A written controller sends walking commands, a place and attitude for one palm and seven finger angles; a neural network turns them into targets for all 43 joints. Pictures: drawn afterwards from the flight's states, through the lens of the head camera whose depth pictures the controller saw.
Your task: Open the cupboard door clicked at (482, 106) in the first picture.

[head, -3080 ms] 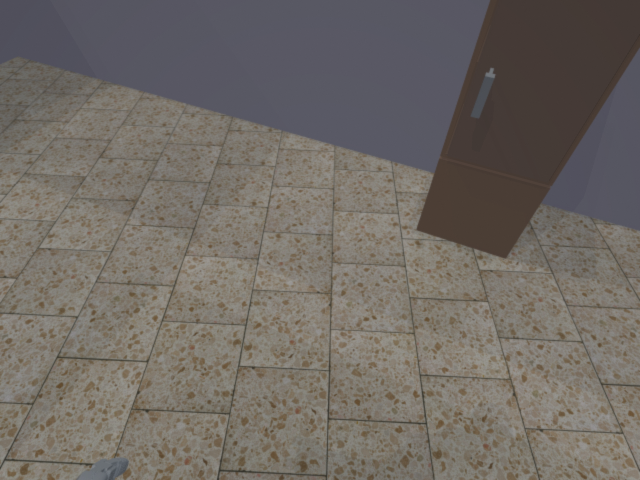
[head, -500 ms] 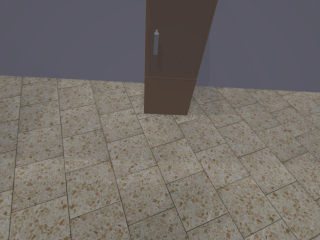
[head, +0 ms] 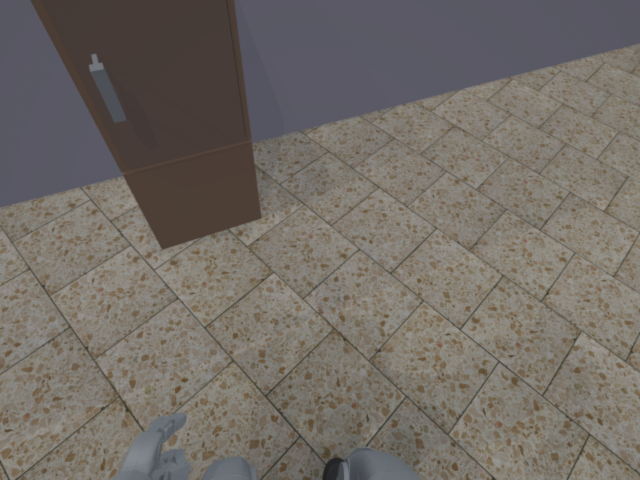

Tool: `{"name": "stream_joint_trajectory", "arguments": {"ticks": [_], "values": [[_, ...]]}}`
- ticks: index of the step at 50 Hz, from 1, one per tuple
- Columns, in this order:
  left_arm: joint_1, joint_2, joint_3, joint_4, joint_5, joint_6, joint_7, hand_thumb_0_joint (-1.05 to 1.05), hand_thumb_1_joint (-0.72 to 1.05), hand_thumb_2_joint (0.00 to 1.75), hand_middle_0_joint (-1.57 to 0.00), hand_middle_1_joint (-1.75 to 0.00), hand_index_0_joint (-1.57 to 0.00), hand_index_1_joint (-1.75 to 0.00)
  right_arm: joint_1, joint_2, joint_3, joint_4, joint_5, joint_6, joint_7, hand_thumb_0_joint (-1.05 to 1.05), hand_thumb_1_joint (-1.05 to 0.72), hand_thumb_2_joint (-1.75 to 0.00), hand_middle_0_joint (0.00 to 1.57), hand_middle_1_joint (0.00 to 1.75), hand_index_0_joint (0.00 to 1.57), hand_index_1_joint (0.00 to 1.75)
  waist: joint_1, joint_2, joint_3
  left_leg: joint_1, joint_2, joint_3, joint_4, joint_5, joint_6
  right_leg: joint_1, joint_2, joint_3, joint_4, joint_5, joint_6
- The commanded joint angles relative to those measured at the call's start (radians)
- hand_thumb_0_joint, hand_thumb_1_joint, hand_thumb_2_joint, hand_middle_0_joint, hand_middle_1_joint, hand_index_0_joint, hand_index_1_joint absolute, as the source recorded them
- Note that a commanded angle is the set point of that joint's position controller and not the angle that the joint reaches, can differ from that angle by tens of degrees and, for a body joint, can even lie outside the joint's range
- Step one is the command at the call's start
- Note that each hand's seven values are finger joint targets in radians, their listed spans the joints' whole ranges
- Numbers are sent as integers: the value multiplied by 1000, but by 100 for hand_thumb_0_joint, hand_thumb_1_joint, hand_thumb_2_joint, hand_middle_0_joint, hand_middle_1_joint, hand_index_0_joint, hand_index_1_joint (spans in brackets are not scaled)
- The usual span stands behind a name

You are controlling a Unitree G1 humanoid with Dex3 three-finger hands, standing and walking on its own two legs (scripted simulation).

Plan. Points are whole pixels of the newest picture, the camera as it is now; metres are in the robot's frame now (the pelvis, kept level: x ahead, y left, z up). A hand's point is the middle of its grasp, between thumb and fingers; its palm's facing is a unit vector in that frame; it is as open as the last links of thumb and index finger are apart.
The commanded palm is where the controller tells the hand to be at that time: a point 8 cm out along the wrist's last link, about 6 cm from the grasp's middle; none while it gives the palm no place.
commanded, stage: walk to a spot facing it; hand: left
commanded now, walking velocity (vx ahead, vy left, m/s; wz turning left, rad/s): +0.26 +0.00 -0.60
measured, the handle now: (107, 88) +0.87 +0.46 -0.07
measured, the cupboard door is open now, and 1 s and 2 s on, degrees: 0 0 0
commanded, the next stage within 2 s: turn to face it in 0.48 s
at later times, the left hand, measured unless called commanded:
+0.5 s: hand (143, 387) +0.26 +0.26 -0.15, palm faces -0.23 -0.95 -0.19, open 7.4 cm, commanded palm none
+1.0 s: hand (223, 322) +0.36 +0.15 -0.15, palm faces -0.31 -0.94 -0.15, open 7.3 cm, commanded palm none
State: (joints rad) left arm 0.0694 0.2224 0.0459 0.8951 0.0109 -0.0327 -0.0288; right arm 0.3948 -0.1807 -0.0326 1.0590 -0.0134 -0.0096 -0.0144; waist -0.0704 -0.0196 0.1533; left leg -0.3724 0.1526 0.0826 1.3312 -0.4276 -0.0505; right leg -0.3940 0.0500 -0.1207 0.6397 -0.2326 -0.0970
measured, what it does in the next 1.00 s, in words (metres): walks ahead, turning right: left foot, then right foot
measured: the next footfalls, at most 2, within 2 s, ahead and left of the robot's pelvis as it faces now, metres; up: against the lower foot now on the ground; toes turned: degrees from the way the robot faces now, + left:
left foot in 0.30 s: +0.24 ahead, +0.16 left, +0.00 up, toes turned -3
right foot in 0.72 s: +0.20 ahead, -0.11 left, +0.00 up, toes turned -31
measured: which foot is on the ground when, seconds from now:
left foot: up 0.00-0.28, down 0.30-0.74, up 0.76-1.00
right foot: down 0.00-0.30, up 0.32-0.70, down 0.72-1.00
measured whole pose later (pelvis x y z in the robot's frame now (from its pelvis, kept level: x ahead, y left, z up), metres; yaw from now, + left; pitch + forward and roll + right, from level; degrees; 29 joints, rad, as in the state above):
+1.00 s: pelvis +0.19 +0.04 +0.01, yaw -15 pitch -1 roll -1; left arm 0.08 0.14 0.03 0.97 0.03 0.02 0.02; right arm 0.32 -0.15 -0.04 1.03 -0.02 0.06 0.01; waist -0.07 -0.01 0.05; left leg -0.38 0.09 0.13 0.87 -0.45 -0.05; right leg -0.26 -0.14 -0.24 0.59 -0.28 0.02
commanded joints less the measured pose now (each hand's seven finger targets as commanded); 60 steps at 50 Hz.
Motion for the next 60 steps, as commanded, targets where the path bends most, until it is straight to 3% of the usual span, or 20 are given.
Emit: {"name": "stream_joint_trajectory", "arguments": {"ticks": [1, 10, 13, 15, 16, 18, 22, 31, 34, 35, 36, 37, 39, 45, 50, 51, 52, 53, 55, 60], "values": [[98, 170, 52, -13, 13, -16, 33, 0, 90, 90, -20, -30, -20, -30, 0, -89, -27, -121, -13, -13, 1, 0, -90, -90, 20, 30, 20, 30, 23, 4, -187, -116, 46, -45, -133, 66, -22, 79, -287, 315, -349, 198, -110], [171, 181, 63, -12, 12, -3, 16, 0, 90, 90, -20, -30, -20, -30, -211, -93, -30, -218, -6, -32, 16, 0, -90, -90, 20, 30, 20, 30, 87, -127, -145, -30, -65, -2, -594, 138, -25, 54, -215, 406, -310, 53, -81], [160, 166, 66, -25, 4, 13, 25, 0, 90, 90, -20, -30, -20, -30, -139, -131, -36, -195, 0, -45, -3, 0, -90, -90, 20, 30, 20, 30, 43, -79, -199, 221, -73, 2, -864, 211, -20, 38, -168, 388, -136, 161, -20], [212, 62, 46, -54, -10, 16, 10, 0, 90, 90, -20, -30, -20, -30, -4, -302, -65, -176, -17, -43, -10, 0, -90, -90, 20, 30, 20, 30, 5, 339, -304, 523, 375, -414, -1015, 360, 152, -271, 20, 125, 352, -403, 104], [210, 98, 49, -48, 7, 22, 17, 0, 90, 90, -20, -30, -20, -30, -29, -278, -55, -187, -12, -30, -5, 0, -90, -90, 20, 30, 20, 30, 5, 297, -277, 396, 414, -421, -1029, 260, 189, -250, -43, 152, 488, -429, 112], [142, 96, 62, -50, 15, 22, 2, 0, 90, 90, -20, -30, -20, -30, -101, -210, -38, -199, -15, -36, -10, 0, -90, -90, 20, 30, 20, 30, 23, 177, -146, 275, 327, -284, -1041, 378, 180, -284, -88, 132, 593, -307, 126], [186, 59, 57, -32, 10, 56, -7, 0, 90, 90, -20, -30, -20, -30, -158, -165, -32, -196, -11, -36, -13, 0, -90, -90, 20, 30, 20, 30, 66, 185, -175, 260, 225, 20, -987, 670, 140, -191, -125, 84, 554, -178, 152], [79, 13, 43, -54, 18, 64, 6, 0, 90, 90, -20, -30, -20, -30, -107, -176, -59, -139, -20, -13, -2, 0, -90, -90, 20, 30, 20, 30, 25, 221, -142, 226, 230, 99, -959, 593, 164, -41, -111, 10, 150, -127, 142], [181, 12, 30, 6, 20, 34, 23, 0, 90, 90, -20, -30, -20, -30, -111, -175, -54, -104, -16, -8, -1, 0, -90, -90, 20, 30, 20, 30, 77, 191, -209, 226, 171, 114, -819, 598, 111, 150, -76, -23, -135, 63, 121], [235, 60, 30, 39, 23, 16, 34, 0, 90, 90, -20, -30, -20, -30, -83, -136, -43, -90, -8, -13, 5, 0, -90, -90, 20, 30, 20, 30, 99, 89, -265, 165, 123, 128, -725, 513, 63, 303, -145, 48, -218, 229, 105], [254, 139, 32, 66, 26, -5, 50, 0, 90, 90, -20, -30, -20, -30, -43, -57, -20, -88, 2, -16, 11, 0, -90, -90, 20, 30, 20, 30, 97, -117, -345, -21, 46, 142, -621, 202, 16, 510, -355, 233, -213, 548, 47], [280, 171, 26, 88, 12, -9, 51, 0, 90, 90, -20, -30, -20, -30, -78, -36, -6, -98, 7, -9, 4, 0, -90, -90, 20, 30, 20, 30, 116, -145, -333, -56, -9, 61, -553, -174, 4, 494, -457, 230, -193, 840, -28], [223, 177, 32, 92, 8, -3, 57, 0, 90, 90, -20, -30, -20, -30, -94, -64, -16, -88, 9, 27, -6, 0, -90, -90, 20, 30, 20, 30, 113, -282, -298, -57, -32, -14, -411, -223, 3, 377, -464, 241, -236, 765, -83], [55, 139, 31, 38, 16, 31, 72, 0, 90, 90, -20, -30, -20, -30, -60, -53, -31, -62, 0, 54, 13, 0, -90, -90, 20, 30, 20, 30, 58, -138, -125, -46, -53, 10, -329, -65, -7, 137, -426, 45, -297, 299, -32], [47, 129, 52, 10, 8, 49, 71, 0, 90, 90, -20, -30, -20, -30, -2, -56, -40, -89, -9, 41, 24, 0, -90, -90, 20, 30, 20, 30, 31, -107, -154, 89, -69, 72, -699, 134, 2, 94, -392, -38, -143, 64, 45], [45, 99, 48, 0, 1, 59, 68, 0, 90, 90, -20, -30, -20, -30, 33, -96, -50, -90, -10, 35, 26, 0, -90, -90, 20, 30, 20, 30, 10, 66, -146, 143, -26, -26, -855, 186, 24, 12, -336, -63, -3, -70, 88], [57, 31, 43, -39, -6, 70, 60, 0, 90, 90, -20, -30, -20, -30, 65, -191, -73, -107, -19, 26, 22, 0, -90, -90, 20, 30, 20, 30, -4, 369, -124, 150, 186, -380, -1020, 307, 125, -162, -190, -99, 223, -322, 166], [-15, 28, 39, -83, 2, 71, 55, 0, 90, 90, -20, -30, -20, -30, 79, -248, -88, -119, -28, 27, 15, 0, -90, -90, 20, 30, 20, 30, -33, 328, -116, 80, 294, -529, -1103, 262, 228, -187, -145, -5, 426, -400, 161], [-15, 22, 51, -68, 11, 69, 51, 0, 90, 90, -20, -30, -20, -30, -13, -213, -80, -128, -19, 15, -2, 0, -90, -90, 20, 30, 20, 30, 10, 264, -148, 110, 205, -482, -1098, 152, 183, -264, -158, 113, 575, -242, 154], [68, 47, 57, -18, 5, 63, 44, 0, 90, 90, -20, -30, -20, -30, -98, -173, -68, -160, -13, -1, -7, 0, -90, -90, 20, 30, 20, 30, 38, 120, -218, 221, 106, -310, -1029, 411, 195, -191, -153, 116, 467, -137, 179]]}}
